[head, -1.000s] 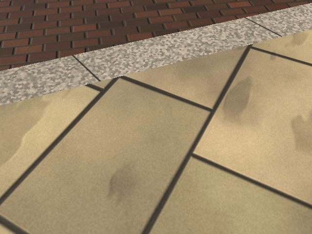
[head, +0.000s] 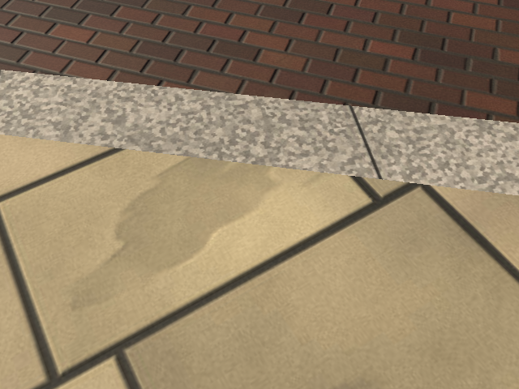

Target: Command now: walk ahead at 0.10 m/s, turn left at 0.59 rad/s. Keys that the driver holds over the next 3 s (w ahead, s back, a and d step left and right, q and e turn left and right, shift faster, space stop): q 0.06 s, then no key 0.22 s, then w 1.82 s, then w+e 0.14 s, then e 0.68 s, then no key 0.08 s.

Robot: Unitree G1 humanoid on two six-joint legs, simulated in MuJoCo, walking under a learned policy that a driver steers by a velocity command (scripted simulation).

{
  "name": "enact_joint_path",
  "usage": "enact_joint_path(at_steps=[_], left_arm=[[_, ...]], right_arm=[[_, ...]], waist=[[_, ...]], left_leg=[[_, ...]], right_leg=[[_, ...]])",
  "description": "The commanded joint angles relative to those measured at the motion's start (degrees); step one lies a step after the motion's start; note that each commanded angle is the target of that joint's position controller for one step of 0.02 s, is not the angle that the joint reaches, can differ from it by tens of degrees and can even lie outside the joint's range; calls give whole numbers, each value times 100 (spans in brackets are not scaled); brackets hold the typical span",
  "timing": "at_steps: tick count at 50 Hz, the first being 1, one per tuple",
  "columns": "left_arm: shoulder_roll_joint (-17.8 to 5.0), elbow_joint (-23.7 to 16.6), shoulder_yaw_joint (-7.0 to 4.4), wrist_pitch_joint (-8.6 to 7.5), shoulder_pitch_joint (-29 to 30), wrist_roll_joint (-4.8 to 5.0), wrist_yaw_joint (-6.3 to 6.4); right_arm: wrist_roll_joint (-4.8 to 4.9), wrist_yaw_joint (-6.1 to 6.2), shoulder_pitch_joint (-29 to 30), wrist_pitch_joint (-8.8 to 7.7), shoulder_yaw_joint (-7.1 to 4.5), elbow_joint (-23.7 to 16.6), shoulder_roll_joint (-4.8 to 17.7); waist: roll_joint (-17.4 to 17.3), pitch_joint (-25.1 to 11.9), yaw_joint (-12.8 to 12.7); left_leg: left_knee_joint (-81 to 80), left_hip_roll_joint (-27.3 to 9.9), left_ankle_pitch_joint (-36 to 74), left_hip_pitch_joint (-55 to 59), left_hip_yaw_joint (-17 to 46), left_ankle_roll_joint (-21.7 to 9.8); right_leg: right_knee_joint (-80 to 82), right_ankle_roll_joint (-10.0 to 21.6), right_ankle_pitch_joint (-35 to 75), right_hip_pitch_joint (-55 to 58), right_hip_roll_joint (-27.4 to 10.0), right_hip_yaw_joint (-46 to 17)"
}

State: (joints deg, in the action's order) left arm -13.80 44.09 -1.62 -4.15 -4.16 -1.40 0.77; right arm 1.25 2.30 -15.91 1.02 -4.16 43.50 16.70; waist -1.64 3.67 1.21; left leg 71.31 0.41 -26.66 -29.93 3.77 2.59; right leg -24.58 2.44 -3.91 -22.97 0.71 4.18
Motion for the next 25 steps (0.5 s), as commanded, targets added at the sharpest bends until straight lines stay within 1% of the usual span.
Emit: enact_joint_path(at_steps=[1,3,5,7,9,10,11,12,13,14,15,16,17,18,19,20,22,24,25], left_arm=[[-779,-225,-215,-53,38,-24,29],[-953,-188,-289,-23,-37,35,66],[-1038,-191,-314,62,13,74,87],[-1101,-174,-325,146,66,119,63],[-1154,-100,-335,203,-41,181,20],[-1171,-58,-334,229,-90,217,3],[-1159,-27,-319,260,-71,259,-4],[-1073,16,-283,287,-102,292,-7],[-861,136,-212,300,-364,291,-20],[-451,99,-77,286,-533,126,-77],[-340,-93,-33,249,-407,25,-89],[-897,-145,-192,244,-29,73,-65],[-1033,-108,-278,241,-80,208,-104],[-1022,18,-325,245,-216,254,-111],[-1063,84,-366,238,-226,229,-104],[-994,133,-371,203,-241,222,-122],[-832,209,-353,85,-260,215,-165],[-688,201,-308,1,-84,201,-191],[-619,186,-280,-22,7,195,-200]], right_arm=[[-6,42,-624,71,-47,-384,102],[-52,12,-357,57,-33,-579,137],[-62,-43,-173,59,-14,-679,166],[-62,-91,-45,83,-8,-731,220],[-78,-134,129,99,-4,-816,272],[-87,-155,168,97,-4,-848,279],[-98,-180,100,84,-8,-833,259],[-117,-199,-36,67,-26,-771,268],[-149,-187,-121,58,-70,-760,402],[-205,-125,-129,59,-151,-873,832],[-280,-87,76,57,-158,-1020,1102],[-274,-108,-230,-37,-195,-918,1046],[-227,-130,-309,-141,-163,-797,943],[-148,-143,-143,-226,-146,-767,862],[-101,-134,-9,-298,-108,-754,749],[-112,-118,14,-355,-66,-726,652],[-147,-109,-63,-457,-52,-685,542],[-123,-105,-151,-522,-81,-627,556],[-110,-105,-196,-539,-102,-590,595]], waist=[[783,-744,84],[653,-999,23],[606,-1138,-9],[711,-1090,-32],[790,-999,-103],[801,-968,-102],[779,-953,-18],[753,-960,60],[634,-949,71],[-412,-1083,-127],[-1467,-893,-201],[-1026,-852,230],[-884,-738,173],[-800,-572,59],[-825,-398,22],[-733,-306,-36],[-522,-358,-68],[-427,-390,0],[-434,-395,37]], left_leg=[[-522,-377,285,-24,-113,63],[-1013,-519,546,-56,-99,42],[-1548,-524,843,268,-144,-20],[-2068,-419,966,624,-288,-91],[-2583,-321,919,800,-382,-181],[-2949,-265,928,927,-432,-248],[-3520,-183,1147,1200,-528,-342],[-4136,-46,1452,1620,-655,-458],[-4722,-72,1815,2093,-489,-609],[-5173,-1180,2862,2675,908,-922],[-5445,-2095,2568,2514,2056,-1777],[-5745,-2111,1311,2271,2250,-2065],[-5927,-1895,122,2397,2126,-1904],[-6021,-1683,-534,2412,1965,-1649],[-6159,-1594,-586,2423,1870,-1518],[-6237,-1507,-265,2404,1718,-1470],[-6323,-1399,412,2586,1407,-1440],[-6350,-1329,884,2731,1115,-1417],[-6362,-1311,995,2720,1007,-1420]], right_leg=[[1126,1287,1330,591,-1559,-944],[1119,1431,1601,914,-1835,-907],[1152,1420,1239,894,-1837,-757],[1160,1332,718,775,-1744,-562],[1069,1250,291,868,-1754,-561],[958,1182,117,950,-1759,-579],[758,1059,8,964,-1716,-540],[478,879,-52,868,-1605,-463],[107,519,-348,654,-1373,-313],[-1056,-51,-1360,45,-856,219],[-1776,-378,-2950,-980,-231,286],[-2790,-393,-3033,-1235,-330,-218],[-3184,-306,-2659,-1576,-407,-402],[-3301,-240,-2267,-1764,-473,-466],[-3303,-215,-1858,-1944,-526,-535],[-3339,-189,-1494,-1957,-543,-553],[-3119,-152,-913,-1944,-545,-530],[-2483,-173,-561,-1824,-534,-497],[-2155,-196,-460,-1688,-507,-470]])
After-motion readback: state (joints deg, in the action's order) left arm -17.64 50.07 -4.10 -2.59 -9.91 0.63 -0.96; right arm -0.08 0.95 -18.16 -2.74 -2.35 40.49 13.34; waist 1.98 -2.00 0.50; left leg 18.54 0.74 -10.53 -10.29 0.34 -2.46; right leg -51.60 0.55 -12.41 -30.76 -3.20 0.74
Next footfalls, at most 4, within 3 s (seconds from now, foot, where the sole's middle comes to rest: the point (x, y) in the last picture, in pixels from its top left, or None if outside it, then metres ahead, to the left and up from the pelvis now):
0.28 left None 0.09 0.15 -0.77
0.76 right None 0.28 -0.08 -0.77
1.28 left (207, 321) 0.61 0.17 -0.77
1.82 right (277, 217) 0.93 -0.03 -0.77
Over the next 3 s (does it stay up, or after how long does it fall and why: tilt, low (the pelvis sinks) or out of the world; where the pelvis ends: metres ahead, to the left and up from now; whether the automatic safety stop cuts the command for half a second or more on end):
stays up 1.10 0.07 0.01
